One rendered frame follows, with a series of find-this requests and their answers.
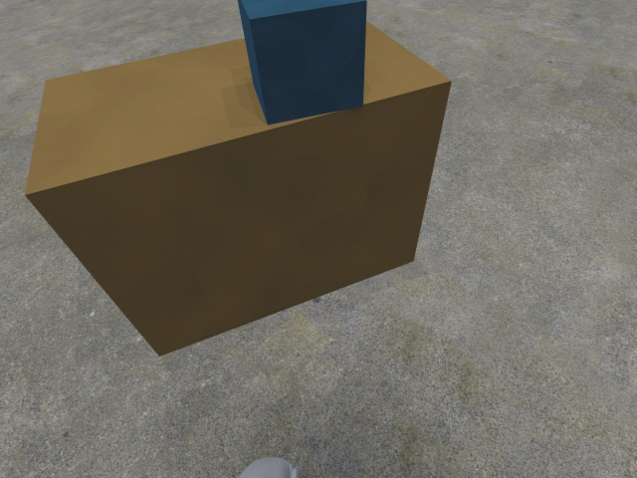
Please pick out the robot left thigh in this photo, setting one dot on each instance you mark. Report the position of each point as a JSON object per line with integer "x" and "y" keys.
{"x": 270, "y": 467}

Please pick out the pedestal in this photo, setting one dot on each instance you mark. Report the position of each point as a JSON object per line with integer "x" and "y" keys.
{"x": 196, "y": 217}

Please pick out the carton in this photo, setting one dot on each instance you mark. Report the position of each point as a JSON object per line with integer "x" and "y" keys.
{"x": 306, "y": 56}

